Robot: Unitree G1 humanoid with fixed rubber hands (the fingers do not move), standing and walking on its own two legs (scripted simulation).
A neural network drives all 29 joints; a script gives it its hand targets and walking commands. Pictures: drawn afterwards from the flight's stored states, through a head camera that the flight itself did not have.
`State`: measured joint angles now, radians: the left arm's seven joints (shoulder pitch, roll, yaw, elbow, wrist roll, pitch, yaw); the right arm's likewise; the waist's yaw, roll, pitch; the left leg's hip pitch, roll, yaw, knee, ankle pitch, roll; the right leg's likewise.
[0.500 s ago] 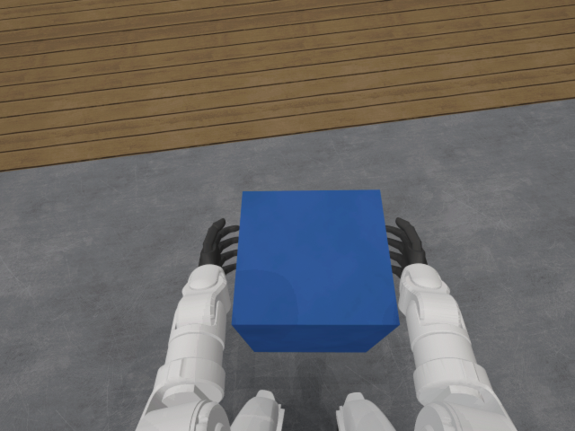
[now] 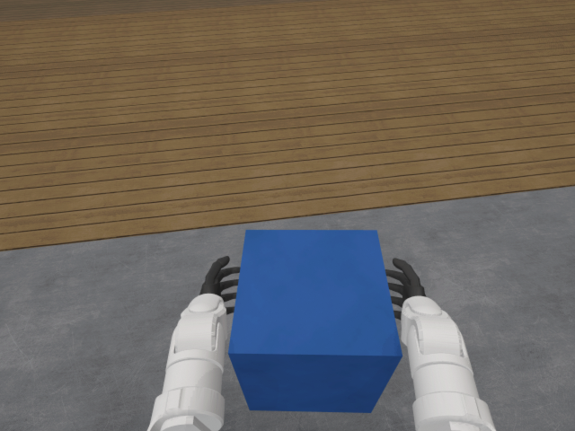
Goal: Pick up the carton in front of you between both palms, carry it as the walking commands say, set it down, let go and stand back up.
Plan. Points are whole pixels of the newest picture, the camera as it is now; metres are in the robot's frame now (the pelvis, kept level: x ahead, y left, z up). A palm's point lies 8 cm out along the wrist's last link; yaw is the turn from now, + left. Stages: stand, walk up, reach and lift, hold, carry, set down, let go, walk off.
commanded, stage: reach and lift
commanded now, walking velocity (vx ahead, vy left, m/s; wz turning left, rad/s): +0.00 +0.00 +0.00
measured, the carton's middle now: (310, 324) +0.30 +0.00 -0.05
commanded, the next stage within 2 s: hold in 0.84 s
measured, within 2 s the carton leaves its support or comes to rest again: neither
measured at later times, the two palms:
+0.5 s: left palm (212, 296) +0.30 +0.15 +0.03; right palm (413, 299) +0.30 -0.15 +0.03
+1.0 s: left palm (208, 290) +0.29 +0.15 +0.06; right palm (417, 292) +0.29 -0.15 +0.05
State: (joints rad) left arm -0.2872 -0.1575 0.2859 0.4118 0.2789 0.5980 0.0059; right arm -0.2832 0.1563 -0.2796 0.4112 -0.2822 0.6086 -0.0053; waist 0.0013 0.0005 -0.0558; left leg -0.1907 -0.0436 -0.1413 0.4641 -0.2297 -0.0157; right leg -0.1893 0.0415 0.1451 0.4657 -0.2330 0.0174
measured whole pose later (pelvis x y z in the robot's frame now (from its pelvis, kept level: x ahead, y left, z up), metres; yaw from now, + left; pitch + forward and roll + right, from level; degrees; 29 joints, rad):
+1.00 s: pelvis +0.01 +0.00 +0.01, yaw +0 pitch -6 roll +0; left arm -0.23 -0.15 0.20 0.21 0.25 0.74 0.00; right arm -0.23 0.14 -0.19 0.21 -0.25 0.75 -0.01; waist 0.00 0.00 -0.01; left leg -0.05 -0.03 -0.14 0.35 -0.19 -0.01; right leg -0.05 0.03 0.14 0.35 -0.19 0.01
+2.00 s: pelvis +0.01 +0.00 +0.01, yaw +0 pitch -7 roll +0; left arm -0.26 -0.15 0.22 0.22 0.28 0.76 -0.01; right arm -0.26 0.15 -0.21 0.22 -0.27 0.77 0.00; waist 0.00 0.00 0.01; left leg -0.04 -0.03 -0.13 0.35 -0.19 -0.01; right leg -0.04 0.03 0.13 0.35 -0.19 0.01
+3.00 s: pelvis +0.35 +0.06 -0.01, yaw -3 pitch +4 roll +0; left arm 0.06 -0.13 0.07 -0.50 -0.03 1.15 0.18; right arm 0.06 0.13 -0.05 -0.46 0.02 1.13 -0.18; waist -0.01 -0.02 -0.12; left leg -0.39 0.03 0.26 0.53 -0.22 0.08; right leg -0.38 -0.10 -0.07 1.12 -0.42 0.00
